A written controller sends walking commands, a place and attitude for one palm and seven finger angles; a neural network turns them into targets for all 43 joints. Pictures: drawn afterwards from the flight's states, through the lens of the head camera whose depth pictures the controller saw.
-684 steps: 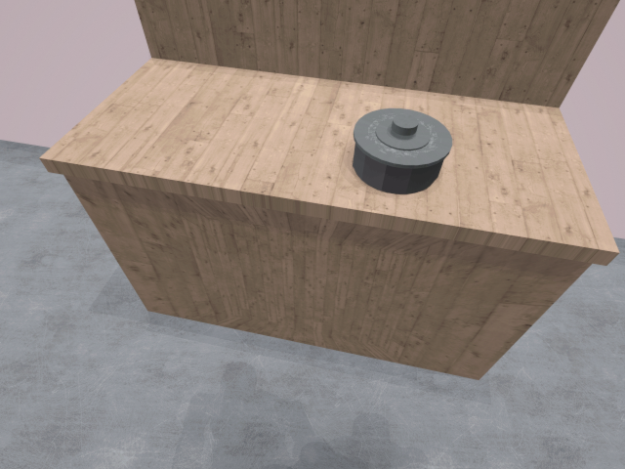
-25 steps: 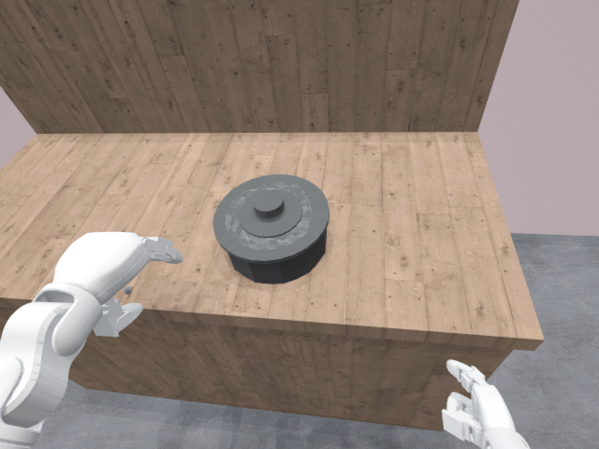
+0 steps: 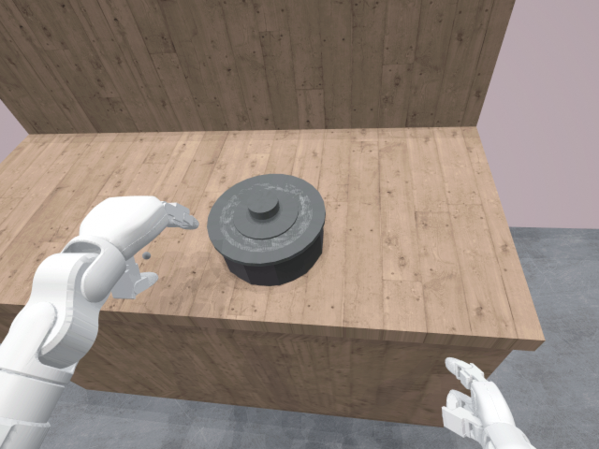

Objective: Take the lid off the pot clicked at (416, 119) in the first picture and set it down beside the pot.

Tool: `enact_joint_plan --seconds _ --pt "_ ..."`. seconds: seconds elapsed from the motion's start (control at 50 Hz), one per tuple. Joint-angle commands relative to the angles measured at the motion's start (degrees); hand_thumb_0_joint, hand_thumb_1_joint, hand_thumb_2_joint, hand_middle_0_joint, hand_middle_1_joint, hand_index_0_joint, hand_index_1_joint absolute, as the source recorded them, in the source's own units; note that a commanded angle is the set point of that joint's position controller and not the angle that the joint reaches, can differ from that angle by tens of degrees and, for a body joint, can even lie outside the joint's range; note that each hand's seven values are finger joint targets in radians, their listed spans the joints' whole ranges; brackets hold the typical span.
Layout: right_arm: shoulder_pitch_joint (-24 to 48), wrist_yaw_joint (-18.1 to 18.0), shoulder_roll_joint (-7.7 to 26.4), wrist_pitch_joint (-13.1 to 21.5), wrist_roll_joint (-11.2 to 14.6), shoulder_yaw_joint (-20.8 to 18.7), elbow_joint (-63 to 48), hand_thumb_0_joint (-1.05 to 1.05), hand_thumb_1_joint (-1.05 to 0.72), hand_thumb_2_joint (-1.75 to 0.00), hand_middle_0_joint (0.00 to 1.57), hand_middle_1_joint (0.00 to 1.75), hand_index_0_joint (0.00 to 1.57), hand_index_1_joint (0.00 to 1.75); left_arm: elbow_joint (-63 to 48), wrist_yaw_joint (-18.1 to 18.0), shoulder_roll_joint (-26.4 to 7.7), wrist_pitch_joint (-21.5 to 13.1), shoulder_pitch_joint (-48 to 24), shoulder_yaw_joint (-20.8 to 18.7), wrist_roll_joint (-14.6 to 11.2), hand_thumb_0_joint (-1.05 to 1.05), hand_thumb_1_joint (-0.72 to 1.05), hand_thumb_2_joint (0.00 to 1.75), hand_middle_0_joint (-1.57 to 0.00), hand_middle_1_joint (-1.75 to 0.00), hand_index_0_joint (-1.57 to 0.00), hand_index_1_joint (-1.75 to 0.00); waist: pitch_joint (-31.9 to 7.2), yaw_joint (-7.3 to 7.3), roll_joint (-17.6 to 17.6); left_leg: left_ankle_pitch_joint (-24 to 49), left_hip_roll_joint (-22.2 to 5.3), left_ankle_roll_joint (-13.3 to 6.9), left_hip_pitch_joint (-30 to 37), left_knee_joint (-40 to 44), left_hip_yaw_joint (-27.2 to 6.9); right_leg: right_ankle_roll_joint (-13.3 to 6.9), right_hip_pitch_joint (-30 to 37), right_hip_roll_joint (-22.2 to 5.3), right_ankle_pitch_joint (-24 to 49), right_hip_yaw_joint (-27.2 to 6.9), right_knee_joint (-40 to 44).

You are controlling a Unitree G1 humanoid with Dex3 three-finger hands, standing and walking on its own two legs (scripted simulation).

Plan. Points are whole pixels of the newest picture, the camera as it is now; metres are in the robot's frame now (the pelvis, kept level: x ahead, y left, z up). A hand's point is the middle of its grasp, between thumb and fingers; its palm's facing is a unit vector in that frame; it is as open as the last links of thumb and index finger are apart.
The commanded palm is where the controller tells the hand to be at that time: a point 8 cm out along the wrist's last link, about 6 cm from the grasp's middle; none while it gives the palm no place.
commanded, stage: move the open hand above the knob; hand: left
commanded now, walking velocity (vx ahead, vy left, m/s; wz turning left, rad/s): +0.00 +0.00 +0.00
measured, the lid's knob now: (263, 204) +0.46 +0.11 +0.05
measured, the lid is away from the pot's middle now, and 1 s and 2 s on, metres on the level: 0.00 0.00 0.00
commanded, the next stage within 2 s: none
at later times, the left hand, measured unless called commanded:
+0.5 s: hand (186, 227) +0.36 +0.19 +0.12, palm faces -0.23 -0.05 -0.97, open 10.2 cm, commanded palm +0.35 +0.18 +0.19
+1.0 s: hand (227, 204) +0.40 +0.14 +0.12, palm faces -0.21 -0.04 -0.98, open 10.2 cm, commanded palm +0.39 +0.14 +0.19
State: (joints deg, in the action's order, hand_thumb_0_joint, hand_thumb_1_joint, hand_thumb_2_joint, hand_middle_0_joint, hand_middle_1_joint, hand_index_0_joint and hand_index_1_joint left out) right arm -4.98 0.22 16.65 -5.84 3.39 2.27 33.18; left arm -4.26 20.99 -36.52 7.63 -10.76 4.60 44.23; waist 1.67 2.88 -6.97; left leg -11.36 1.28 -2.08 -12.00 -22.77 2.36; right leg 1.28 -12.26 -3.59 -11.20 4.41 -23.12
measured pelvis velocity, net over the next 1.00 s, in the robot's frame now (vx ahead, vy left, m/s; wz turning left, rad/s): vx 0.02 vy -0.01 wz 0.00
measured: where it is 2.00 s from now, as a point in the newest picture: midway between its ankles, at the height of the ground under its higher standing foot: outside the picture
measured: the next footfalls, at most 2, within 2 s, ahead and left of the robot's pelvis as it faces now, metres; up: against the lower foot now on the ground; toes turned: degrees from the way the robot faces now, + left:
none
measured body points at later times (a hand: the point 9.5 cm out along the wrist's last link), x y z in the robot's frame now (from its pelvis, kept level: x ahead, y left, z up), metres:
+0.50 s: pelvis +0.01 -0.01 +0.00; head +0.04 -0.06 +0.44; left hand +0.37 +0.19 +0.17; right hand +0.21 -0.23 -0.11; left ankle +0.01 +0.10 -0.74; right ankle +0.01 -0.13 -0.74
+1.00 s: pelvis +0.02 -0.01 +0.00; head +0.05 -0.06 +0.44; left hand +0.41 +0.14 +0.17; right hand +0.22 -0.23 -0.12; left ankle +0.01 +0.10 -0.74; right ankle +0.01 -0.13 -0.74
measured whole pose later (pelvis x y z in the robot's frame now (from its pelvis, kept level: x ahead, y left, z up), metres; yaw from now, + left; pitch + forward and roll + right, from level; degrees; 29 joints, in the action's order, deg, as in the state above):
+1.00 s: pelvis +0.02 -0.01 +0.00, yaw +0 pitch +3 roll +1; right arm -4.8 1.2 16.0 -7.1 4.9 2.6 34.9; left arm 10.3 17.9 -27.7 15.0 -30.2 16.7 47.6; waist -0.2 1.1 -6.3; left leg -13.8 1.0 -1.2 -13.6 -24.6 2.5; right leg 0.6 -15.0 -3.4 -14.9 4.1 -27.2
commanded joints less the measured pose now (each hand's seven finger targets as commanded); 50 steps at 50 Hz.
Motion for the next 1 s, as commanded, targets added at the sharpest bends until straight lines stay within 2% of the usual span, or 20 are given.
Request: enact_joint_plan --seconds 0.0,0.12,0.16,0.2,0.3,0.32,0.36,0.4,0.46,0.5,0.56,0.66,0.7,0.72,0.78,0.84,0.88,0.9,0.92,0.98 --pt "8.07 -0.17 5.78 3.05 -0.04 -2.27 -9.72 0.00 -0.90 -0.90 0.20 0.30 0.20 0.30 -7.89 -2.58 -16.73 -0.08 -16.07 -13.80 0.44 0.00 -0.29 1.39 -0.82 -0.08 -0.82 -0.08 -17.20 0.10 5.14 15.59 0.04 -0.69 5.70 0.52 -3.09 -2.82 6.55 2.80 12.85 -1.69 0.67" --pt "7.78 0.18 5.23 2.12 0.15 -1.97 -9.70 0.00 -0.90 -0.90 0.20 0.30 0.20 0.30 -6.64 -2.26 -10.77 1.15 -20.97 -6.88 0.81 0.00 -0.29 1.39 -0.82 -0.08 -0.82 -0.08 -17.44 -0.92 5.38 13.48 0.37 -0.57 5.21 1.10 -2.22 -2.38 5.91 2.50 11.30 -1.28 0.83" --pt "8.26 -0.21 5.33 2.06 0.25 -2.10 -9.59 0.00 -0.90 -0.90 0.20 0.30 0.20 0.30 -8.57 -2.56 -11.93 1.09 -25.23 -6.68 1.45 0.00 -0.29 1.39 -0.82 -0.08 -0.82 -0.08 -17.61 -1.06 3.78 12.19 0.22 -0.50 5.77 1.48 -2.83 -2.45 5.23 2.44 9.79 -1.30 0.97" --pt "8.41 -0.19 5.54 2.72 0.13 -2.36 -9.66 0.00 -0.90 -0.90 0.20 0.30 0.20 0.30 -9.88 -3.39 -15.47 0.87 -24.52 -10.68 1.57 0.00 -0.29 1.39 -0.82 -0.08 -0.82 -0.08 -20.24 -0.60 3.36 14.85 0.17 -0.81 7.33 0.03 -3.22 -2.96 6.66 2.71 12.30 -1.93 0.02" --pt "7.72 0.04 5.58 2.07 0.69 -2.17 -8.79 0.00 -0.90 -0.90 0.20 0.30 0.20 0.30 -1.50 -3.47 -11.08 2.38 -24.59 -7.08 1.51 0.00 -0.29 1.39 -0.82 -0.08 -0.82 -0.08 -16.37 -1.24 6.22 12.78 0.14 -0.55 4.61 0.28 -2.72 -2.84 4.86 2.58 11.70 -1.47 0.11" --pt "7.57 0.02 5.22 1.83 0.56 -1.78 -8.81 0.00 -0.90 -0.90 0.20 0.30 0.20 0.30 -3.29 -3.18 -11.16 2.23 -27.22 -6.09 2.03 0.00 -0.29 1.39 -0.82 -0.08 -0.82 -0.08 -19.73 -0.93 5.78 14.47 0.39 -0.58 5.38 0.76 -2.30 -2.64 6.72 2.43 12.58 -1.35 -0.24" --pt "8.33 0.10 4.89 2.01 0.54 -1.94 -9.31 0.00 -0.90 -0.90 0.20 0.30 0.20 0.30 -5.01 -3.14 -9.25 2.33 -28.70 -3.92 2.01 0.00 -0.29 1.39 -0.82 -0.08 -0.82 -0.08 -19.39 -1.18 4.54 14.80 0.43 -0.52 5.92 0.41 -2.78 -2.63 5.89 2.25 13.13 -1.41 -0.44" --pt "8.21 0.16 5.29 2.12 0.69 -2.20 -8.94 0.00 -0.90 -0.90 0.20 0.30 0.20 0.30 -2.89 -3.47 -10.37 2.86 -28.51 -5.52 2.05 0.00 -0.29 1.39 -0.82 -0.08 -0.82 -0.08 -19.03 -1.51 5.06 13.94 0.22 -0.66 6.01 -0.32 -2.79 -2.88 5.15 2.61 12.54 -1.67 -0.61" --pt "7.79 -0.06 4.84 1.85 0.64 -1.87 -8.54 0.00 -0.90 -0.90 0.20 0.30 0.20 0.30 -2.01 -3.60 -8.51 3.09 -32.90 -2.78 2.90 0.00 -0.29 1.39 -0.82 -0.08 -0.82 -0.08 -19.56 -1.51 5.66 14.62 0.29 -0.51 5.84 0.31 -2.96 -2.72 5.33 2.36 12.76 -1.18 -0.89" --pt "7.84 0.23 5.22 2.27 0.68 -2.08 -8.77 0.00 -0.90 -0.90 0.20 0.30 0.20 0.30 -1.49 -4.29 -11.36 3.10 -30.13 -6.42 2.77 0.00 -0.29 1.39 -0.82 -0.08 -0.82 -0.08 -21.00 -0.79 5.32 16.81 0.21 -0.68 6.30 -0.78 -2.91 -3.06 6.34 2.48 14.99 -1.76 -1.68" --pt "7.28 0.32 4.78 1.60 0.98 -1.60 -8.22 0.00 -0.90 -0.90 0.20 0.30 0.20 0.30 2.41 -4.17 -6.63 4.16 -32.05 -1.54 3.03 0.00 -0.29 1.39 -0.82 -0.08 -0.82 -0.08 -18.81 -1.57 7.58 15.44 0.15 -0.29 4.48 0.08 -2.41 -2.54 5.38 2.35 14.45 -1.14 -1.46" --pt "7.77 0.34 4.59 1.75 1.07 -1.73 -8.63 0.00 -0.90 -0.90 0.20 0.30 0.20 0.30 1.12 -4.37 -6.28 5.08 -35.95 -0.49 3.43 0.00 -0.29 1.39 -0.82 -0.08 -0.82 -0.08 -21.34 -1.67 5.84 16.42 0.34 -0.62 5.59 -0.51 -2.49 -2.70 5.98 2.25 15.34 -1.56 -2.17" --pt "7.89 0.47 5.08 1.82 1.02 -2.05 -8.33 0.00 -0.90 -0.90 0.20 0.30 0.20 0.30 -0.51 -4.84 -9.16 5.06 -37.40 -3.39 3.55 0.00 -0.29 1.39 -0.82 -0.08 -0.82 -0.08 -22.43 -1.53 5.89 18.27 0.03 -0.74 6.45 -1.31 -2.77 -2.99 6.41 2.40 17.01 -1.97 -2.61" --pt "7.59 0.46 4.29 1.88 0.90 -1.51 -8.56 0.00 -0.90 -0.90 0.20 0.30 0.20 0.30 -0.69 -4.61 -7.30 5.04 -37.90 -1.40 3.85 0.00 -0.29 1.39 -0.82 -0.08 -0.82 -0.08 -24.74 -1.22 6.08 20.23 0.28 -0.73 6.76 -0.96 -2.48 -2.67 8.10 2.24 18.03 -1.74 -3.07" --pt "7.16 0.79 4.44 1.60 1.33 -1.43 -7.80 0.00 -0.90 -0.90 0.20 0.30 0.20 0.30 4.39 -4.99 -4.18 6.01 -36.47 1.01 3.83 0.00 -0.29 1.39 -0.82 -0.08 -0.82 -0.08 -20.41 -1.84 7.01 18.15 0.00 -0.18 4.86 -0.81 -2.58 -2.63 5.13 2.36 16.70 -1.12 -2.88" --pt "7.89 1.04 4.29 1.30 1.44 -1.78 -7.97 0.00 -0.90 -0.90 0.20 0.30 0.20 0.30 1.74 -5.06 -1.84 6.90 -40.77 3.61 4.06 0.00 -0.29 1.39 -0.82 -0.08 -0.82 -0.08 -21.55 -2.25 6.98 17.60 0.08 -0.45 5.61 -0.97 -2.60 -2.72 5.07 2.34 16.54 -1.16 -2.95" --pt "7.33 0.70 4.46 1.33 1.44 -1.56 -7.33 0.00 -0.90 -0.90 0.20 0.30 0.20 0.30 5.32 -5.37 -2.88 7.47 -40.98 2.78 4.56 0.00 -0.29 1.39 -0.82 -0.08 -0.82 -0.08 -21.41 -2.19 7.77 16.41 0.18 -0.50 5.16 -1.03 -2.45 -2.69 4.84 2.39 15.85 -1.24 -3.02" --pt "7.82 0.68 5.02 1.23 1.40 -1.91 -7.20 0.00 -0.90 -0.90 0.20 0.30 0.20 0.30 3.62 -5.79 -6.06 7.45 -42.86 -0.08 4.45 0.00 -0.29 1.39 -0.82 -0.08 -0.82 -0.08 -22.69 -2.08 7.74 16.25 0.06 -0.58 5.19 -1.28 -2.50 -2.91 6.13 2.39 16.48 -1.82 -3.15" --pt "8.11 0.49 4.13 1.39 1.25 -1.35 -7.65 0.00 -0.90 -0.90 0.20 0.30 0.20 0.30 3.69 -5.52 -3.54 7.49 -44.11 2.59 4.77 0.00 -0.29 1.39 -0.82 -0.08 -0.82 -0.08 -24.22 -1.91 6.81 17.49 0.50 -0.74 5.48 -1.14 -2.09 -2.71 7.16 2.19 17.29 -1.80 -3.52" --pt "7.51 0.33 4.13 1.33 1.44 -1.43 -6.94 0.00 -0.90 -0.90 0.20 0.30 0.20 0.30 6.79 -5.90 -3.32 7.89 -44.44 2.50 4.91 0.00 -0.29 1.39 -0.82 -0.08 -0.82 -0.08 -23.18 -2.09 7.20 17.47 0.19 -0.57 5.19 -1.28 -2.24 -2.68 6.00 2.14 17.60 -1.64 -3.59"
